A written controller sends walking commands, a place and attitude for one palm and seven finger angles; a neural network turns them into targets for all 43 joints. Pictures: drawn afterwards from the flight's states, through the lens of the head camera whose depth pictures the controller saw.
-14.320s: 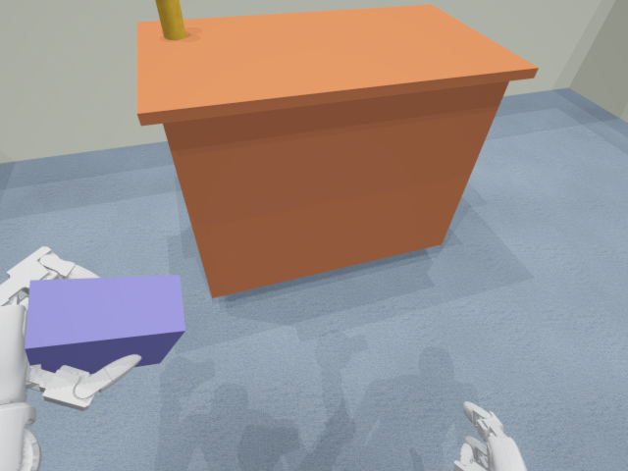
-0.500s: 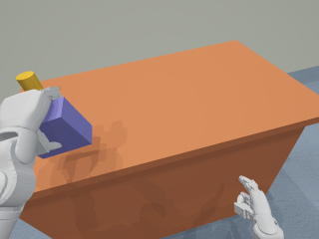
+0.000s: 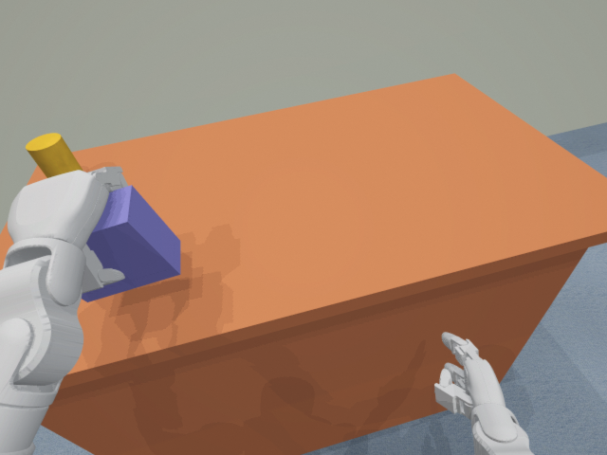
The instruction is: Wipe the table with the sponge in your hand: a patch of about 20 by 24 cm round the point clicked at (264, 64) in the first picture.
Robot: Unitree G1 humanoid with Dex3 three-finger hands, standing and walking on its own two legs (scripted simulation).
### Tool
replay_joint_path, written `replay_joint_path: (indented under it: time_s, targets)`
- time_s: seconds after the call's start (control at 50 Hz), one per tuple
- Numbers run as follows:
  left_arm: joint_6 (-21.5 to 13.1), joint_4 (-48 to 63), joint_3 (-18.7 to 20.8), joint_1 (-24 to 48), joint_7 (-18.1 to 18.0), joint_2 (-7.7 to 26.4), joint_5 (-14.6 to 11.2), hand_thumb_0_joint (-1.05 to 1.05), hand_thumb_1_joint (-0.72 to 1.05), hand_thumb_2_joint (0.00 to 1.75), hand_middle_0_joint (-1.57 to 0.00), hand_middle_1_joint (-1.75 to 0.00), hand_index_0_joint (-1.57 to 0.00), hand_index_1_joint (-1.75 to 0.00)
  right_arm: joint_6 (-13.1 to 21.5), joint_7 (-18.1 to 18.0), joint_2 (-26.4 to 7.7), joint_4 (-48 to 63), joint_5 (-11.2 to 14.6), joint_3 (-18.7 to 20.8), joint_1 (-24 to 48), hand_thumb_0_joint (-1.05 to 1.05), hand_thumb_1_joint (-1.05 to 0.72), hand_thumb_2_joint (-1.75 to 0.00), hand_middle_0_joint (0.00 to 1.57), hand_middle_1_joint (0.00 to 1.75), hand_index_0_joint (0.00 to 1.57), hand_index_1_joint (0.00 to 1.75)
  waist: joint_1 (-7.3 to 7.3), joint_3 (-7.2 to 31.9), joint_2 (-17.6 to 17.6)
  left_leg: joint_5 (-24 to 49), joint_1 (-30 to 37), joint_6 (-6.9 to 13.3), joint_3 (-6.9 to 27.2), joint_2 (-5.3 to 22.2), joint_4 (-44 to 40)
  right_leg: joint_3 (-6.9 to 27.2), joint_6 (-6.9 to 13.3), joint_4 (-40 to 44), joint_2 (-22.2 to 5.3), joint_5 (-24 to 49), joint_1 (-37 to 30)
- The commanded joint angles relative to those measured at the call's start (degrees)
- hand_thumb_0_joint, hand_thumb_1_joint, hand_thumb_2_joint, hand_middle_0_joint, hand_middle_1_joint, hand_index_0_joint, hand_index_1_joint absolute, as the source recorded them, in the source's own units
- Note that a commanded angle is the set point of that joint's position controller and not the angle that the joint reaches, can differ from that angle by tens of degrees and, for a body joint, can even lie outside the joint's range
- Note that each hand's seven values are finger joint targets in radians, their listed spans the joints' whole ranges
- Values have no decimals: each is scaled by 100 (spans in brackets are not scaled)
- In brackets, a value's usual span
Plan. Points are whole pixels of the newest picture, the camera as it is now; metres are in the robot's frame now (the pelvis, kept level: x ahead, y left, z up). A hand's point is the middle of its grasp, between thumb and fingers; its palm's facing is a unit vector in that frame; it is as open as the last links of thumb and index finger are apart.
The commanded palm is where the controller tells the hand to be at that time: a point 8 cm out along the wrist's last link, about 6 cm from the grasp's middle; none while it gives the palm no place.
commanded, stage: move the sponge above the wiping area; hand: left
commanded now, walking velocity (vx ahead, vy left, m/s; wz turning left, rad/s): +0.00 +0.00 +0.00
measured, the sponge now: (117, 255) +0.27 +0.29 +0.16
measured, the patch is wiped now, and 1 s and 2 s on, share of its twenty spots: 0.00 0.00 0.00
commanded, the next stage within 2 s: none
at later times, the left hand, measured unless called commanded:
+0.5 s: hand (100, 236) +0.27 +0.30 +0.19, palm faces +0.11 -0.02 -0.99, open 9.9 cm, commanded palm +0.23 +0.30 +0.27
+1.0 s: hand (95, 233) +0.29 +0.32 +0.18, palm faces +0.08 -0.02 -1.00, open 9.9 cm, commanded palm +0.25 +0.32 +0.26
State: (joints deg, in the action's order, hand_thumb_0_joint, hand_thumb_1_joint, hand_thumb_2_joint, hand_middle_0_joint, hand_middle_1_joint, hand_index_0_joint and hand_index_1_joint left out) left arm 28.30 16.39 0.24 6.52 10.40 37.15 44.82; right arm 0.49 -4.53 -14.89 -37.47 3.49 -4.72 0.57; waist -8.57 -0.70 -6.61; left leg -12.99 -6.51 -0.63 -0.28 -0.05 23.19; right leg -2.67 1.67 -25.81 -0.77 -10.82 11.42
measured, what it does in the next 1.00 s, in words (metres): stands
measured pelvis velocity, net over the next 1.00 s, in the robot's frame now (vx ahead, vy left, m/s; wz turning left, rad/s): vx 0.01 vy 0.00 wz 0.01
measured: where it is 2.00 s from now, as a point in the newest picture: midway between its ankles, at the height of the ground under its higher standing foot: outside the picture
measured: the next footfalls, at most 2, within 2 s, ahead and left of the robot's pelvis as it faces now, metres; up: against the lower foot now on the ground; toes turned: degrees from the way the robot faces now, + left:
none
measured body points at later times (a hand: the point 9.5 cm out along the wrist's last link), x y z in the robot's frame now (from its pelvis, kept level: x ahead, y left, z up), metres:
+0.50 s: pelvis +0.00 -0.01 +0.00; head +0.00 -0.06 +0.45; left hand +0.26 +0.30 +0.24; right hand +0.27 -0.19 -0.08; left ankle +0.00 +0.13 -0.74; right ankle +0.04 -0.10 -0.74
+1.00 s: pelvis +0.01 +0.00 +0.00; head +0.01 -0.04 +0.45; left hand +0.28 +0.32 +0.23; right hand +0.25 -0.20 -0.09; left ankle +0.00 +0.13 -0.74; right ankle +0.04 -0.10 -0.74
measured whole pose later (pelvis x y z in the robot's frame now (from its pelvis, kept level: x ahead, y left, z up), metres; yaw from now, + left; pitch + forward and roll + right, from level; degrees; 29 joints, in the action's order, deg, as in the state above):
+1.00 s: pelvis +0.01 +0.00 +0.00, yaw +1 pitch -3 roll +1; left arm 18.6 3.4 2.8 9.5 10.4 38.7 46.3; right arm 2.3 -5.3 -16.2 -39.1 3.2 -2.8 -3.3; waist -7.3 -1.3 -6.1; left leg -13.7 -7.3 -0.5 0.3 0.1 23.8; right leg -3.2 1.5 -25.1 -0.6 -11.0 11.5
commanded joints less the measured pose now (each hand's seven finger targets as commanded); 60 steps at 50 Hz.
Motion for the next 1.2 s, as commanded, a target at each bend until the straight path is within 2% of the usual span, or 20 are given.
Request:
replay_joint_path:
  time_s: [0.0,0.06,0.08,0.14,0.16,0.22,0.26,0.32,0.36,0.42,0.46,0.58,0.62,0.76,0.84,0.86,0.96,1.1,1.16,1.18]
  targets:
    - [-47,606,1105,1961,-299,1607,295,0,10,130,-120,-160,-120,-160,349,-56,-527,979,-18,205,1274,0,-90,-90,20,30,20,30,11,1260,255,1225,-187,157,155,-98,-306,430,220,366,-34,397,-790]
    - [-86,1114,1118,2014,-224,1662,321,0,10,130,-120,-160,-120,-160,410,-44,-458,1169,38,166,1622,0,-90,-90,20,30,20,30,-56,1528,33,1365,-55,171,208,-139,-239,655,298,303,15,529,-898]
    - [-108,1016,1084,1917,-228,1626,280,0,10,130,-120,-160,-120,-160,401,-44,-531,1071,-62,230,1338,0,-90,-90,20,30,20,30,-55,1651,58,1434,-80,179,148,-106,-217,448,256,255,-91,677,-1029]
    - [-128,968,1124,1642,-164,1635,305,0,10,130,-120,-160,-120,-160,353,-27,-512,1048,-28,234,1265,0,-90,-90,20,30,20,30,-22,1395,282,1497,-111,187,169,-122,-253,383,192,297,-57,777,-915]
    - [-104,930,1145,1771,-142,1654,319,0,10,130,-120,-160,-120,-160,420,-28,-463,1138,25,168,1546,0,-90,-90,20,30,20,30,-39,1346,253,1411,-112,182,222,-118,-229,616,271,326,16,610,-811]
    - [-174,737,1136,1664,-138,1672,331,0,10,130,-120,-160,-120,-160,356,-33,-561,1018,-49,251,1199,0,-90,-90,20,30,20,30,-31,1350,341,1402,-165,194,158,-120,-264,341,193,325,-54,683,-893]
    - [-194,1041,1168,1926,-160,1728,381,0,10,130,-120,-160,-120,-160,440,-29,-454,1157,23,182,1567,0,-90,-90,20,30,20,30,-70,1472,72,1401,-60,185,222,-145,-235,623,286,314,21,542,-850]
    - [-228,526,1106,1848,-184,1687,425,0,10,130,-120,-160,-120,-160,377,-31,-569,941,-65,266,1153,0,-90,-90,20,30,20,30,-11,1317,318,1329,-141,185,158,-124,-287,353,215,370,-32,558,-830]
    - [-222,621,1187,2021,-187,1791,416,0,10,130,-120,-160,-120,-160,441,-41,-482,1069,20,192,1507,0,-90,-90,20,30,20,30,-46,1361,220,1191,-134,180,204,-150,-253,657,279,389,17,315,-780]
    - [-242,60,933,2215,-161,1626,440,0,10,130,-120,-160,-120,-160,370,-74,-594,908,-52,255,1134,0,-90,-90,20,30,20,30,48,1219,384,1003,-215,195,126,-140,-302,380,185,473,-55,203,-708]
    - [-268,250,1170,2361,-153,1917,496,0,10,130,-120,-160,-120,-160,443,-82,-525,1031,10,204,1446,0,-90,-90,20,30,20,30,-27,1419,250,1055,-161,193,190,-169,-236,696,287,420,-9,179,-790]
    - [-490,-174,1295,2233,-79,2031,414,0,10,130,-120,-160,-120,-160,433,-96,-628,908,-77,264,1045,0,-90,-90,20,30,20,30,42,1472,293,1171,-236,205,118,-140,-140,477,219,382,-125,452,-887]
    - [-571,-404,1098,2281,-34,1845,389,0,10,130,-120,-160,-120,-160,417,-103,-619,888,-47,266,984,0,-90,-90,20,30,20,30,105,1172,339,981,-273,202,115,-138,-205,380,167,483,-104,254,-668]
    - [-952,-144,1489,2372,-133,2223,390,0,10,130,-120,-160,-120,-160,562,-135,-563,1043,-18,266,1149,0,-90,-90,20,30,20,30,20,1583,89,1188,-115,198,181,-149,-104,673,281,395,-104,432,-901]
    - [-1069,-381,1362,2334,-236,2006,316,0,10,130,-120,-160,-120,-160,515,-136,-611,903,-52,340,838,0,-90,-90,20,30,20,30,77,1438,191,1192,-148,194,123,-119,-187,342,187,436,-143,473,-831]
    - [-1064,-206,1416,2452,-260,2054,333,0,10,130,-120,-160,-120,-160,595,-141,-559,1010,-12,279,1111,0,-90,-90,20,30,20,30,41,1493,14,1224,-71,191,155,-121,-161,565,279,444,-96,430,-821]
    - [-926,-81,1513,2222,-363,2051,309,0,10,130,-120,-160,-120,-160,577,-96,-559,1011,-16,285,1166,0,-90,-90,20,30,20,30,-41,1491,100,1385,-117,170,211,-114,-229,535,297,389,-73,566,-920]
    - [-639,-280,1101,2407,-272,1758,393,0,10,130,-120,-160,-120,-160,469,-83,-613,888,-41,295,964,0,-90,-90,20,30,20,30,69,1448,258,1323,-152,156,166,-91,-328,275,223,397,-98,554,-875]
    - [-574,65,1331,2281,-168,1993,416,0,10,130,-120,-160,-120,-160,477,-70,-564,1044,2,241,1263,0,-90,-90,20,30,20,30,-15,1615,146,1506,-70,177,217,-111,-260,495,307,338,-29,738,-971]
    - [-562,-89,1362,2191,-165,2029,397,0,10,130,-120,-160,-120,-160,427,-71,-651,933,-87,288,973,0,-90,-90,20,30,20,30,-12,1631,174,1557,-155,174,173,-98,-257,304,269,308,-108,844,-1055]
